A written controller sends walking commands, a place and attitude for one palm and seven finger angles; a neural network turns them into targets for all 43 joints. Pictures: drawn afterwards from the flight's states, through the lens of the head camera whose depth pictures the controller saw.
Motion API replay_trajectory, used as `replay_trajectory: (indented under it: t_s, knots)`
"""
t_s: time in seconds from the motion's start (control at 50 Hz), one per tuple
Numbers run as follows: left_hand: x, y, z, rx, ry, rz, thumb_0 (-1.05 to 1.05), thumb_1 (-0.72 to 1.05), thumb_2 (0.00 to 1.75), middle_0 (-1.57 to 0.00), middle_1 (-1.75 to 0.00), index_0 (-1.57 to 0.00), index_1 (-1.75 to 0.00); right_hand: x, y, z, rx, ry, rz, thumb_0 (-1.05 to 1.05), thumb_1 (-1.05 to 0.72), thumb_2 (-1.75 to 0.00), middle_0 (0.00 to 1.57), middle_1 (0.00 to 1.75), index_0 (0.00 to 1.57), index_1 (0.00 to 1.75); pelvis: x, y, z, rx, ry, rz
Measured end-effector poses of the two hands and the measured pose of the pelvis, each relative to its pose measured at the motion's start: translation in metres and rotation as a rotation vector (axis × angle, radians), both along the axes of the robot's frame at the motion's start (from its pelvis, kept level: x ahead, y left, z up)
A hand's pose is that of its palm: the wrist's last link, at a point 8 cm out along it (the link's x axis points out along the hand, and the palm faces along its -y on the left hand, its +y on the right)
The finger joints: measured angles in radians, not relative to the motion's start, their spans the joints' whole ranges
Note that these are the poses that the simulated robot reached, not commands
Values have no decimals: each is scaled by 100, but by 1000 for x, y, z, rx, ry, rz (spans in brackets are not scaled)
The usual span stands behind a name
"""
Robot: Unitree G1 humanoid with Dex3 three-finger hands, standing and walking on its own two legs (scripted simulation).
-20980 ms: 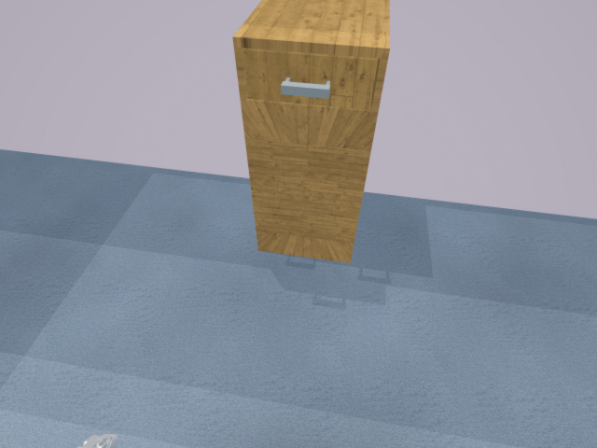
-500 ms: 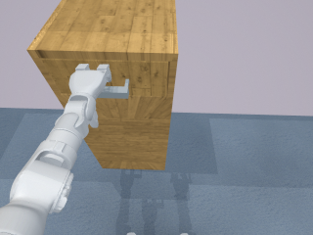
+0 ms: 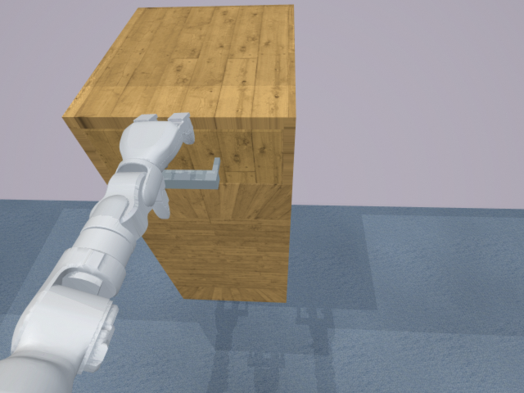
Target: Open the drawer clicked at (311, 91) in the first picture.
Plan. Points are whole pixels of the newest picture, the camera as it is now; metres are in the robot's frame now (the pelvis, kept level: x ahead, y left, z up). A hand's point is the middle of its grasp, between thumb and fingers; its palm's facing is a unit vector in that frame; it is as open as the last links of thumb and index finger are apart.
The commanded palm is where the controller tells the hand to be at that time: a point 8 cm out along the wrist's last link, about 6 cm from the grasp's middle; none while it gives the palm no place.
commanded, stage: lift the fingers back up to retry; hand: left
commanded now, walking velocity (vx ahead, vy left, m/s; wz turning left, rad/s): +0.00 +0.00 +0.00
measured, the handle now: (186, 170) +0.50 +0.15 +0.03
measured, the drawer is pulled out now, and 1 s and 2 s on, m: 0.00 0.00 0.00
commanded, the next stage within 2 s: re-aim the fingers above the handle in 0.10 s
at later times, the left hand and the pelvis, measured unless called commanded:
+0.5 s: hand (166, 163) +0.46 +0.16 +0.10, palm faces +0.00 -0.04 -1.00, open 13.8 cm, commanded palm +0.44 +0.17 +0.15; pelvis +0.00 -0.01 +0.00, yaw +0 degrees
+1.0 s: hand (157, 170) +0.45 +0.17 +0.09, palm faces -0.02 -0.04 -1.00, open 13.8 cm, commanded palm +0.43 +0.18 +0.15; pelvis -0.01 -0.01 +0.00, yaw +0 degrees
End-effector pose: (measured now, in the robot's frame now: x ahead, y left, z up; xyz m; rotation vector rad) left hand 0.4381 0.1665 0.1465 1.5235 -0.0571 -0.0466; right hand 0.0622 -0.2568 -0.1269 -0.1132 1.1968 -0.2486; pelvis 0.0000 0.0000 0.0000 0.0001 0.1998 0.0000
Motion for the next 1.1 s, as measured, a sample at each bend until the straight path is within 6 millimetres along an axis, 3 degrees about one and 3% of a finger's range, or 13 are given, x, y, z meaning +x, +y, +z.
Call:
replay_trajectory:
  t_s: [0.18, 0.32, 0.82, 0.96, 1.1]
  knots:
    - [-6, 3, 7, 13, 30, 18, 0, -49, 30, -34, -121, -34, -121, 23, -8, 8, -7, -47, 31, 1, -90, -90, 20, 30, 20, 30, 0, -7, 2, 6, -18, 4]
    - [-9, -6, 3, 3, 33, -30, 0, -49, 30, -33, -120, -32, -120, 28, -13, 9, -22, -56, 42, 1, -91, -90, 20, 30, 20, 30, -1, -10, 1, 8, -17, 10]
    - [-1, -1, 4, 5, 36, 10, 0, -49, 30, -34, -122, -33, -123, -15, -15, 5, -25, 14, -15, 1, -90, -90, 20, 30, 20, 30, -8, -10, 1, 8, -6, -7]
    - [-7, 11, -2, 5, 35, -3, 0, -49, 30, -33, -121, -32, -121, -21, -17, 7, -40, 20, -20, 1, -90, -90, 20, 30, 20, 30, -9, -7, 1, 4, -2, -6]
    - [-8, 8, 1, 7, -1, -17, 0, -49, 30, -32, -120, -32, -120, -16, -10, 4, -29, 26, -4, 1, -91, -90, 20, 30, 20, 30, -8, -2, 0, 0, -3, 5]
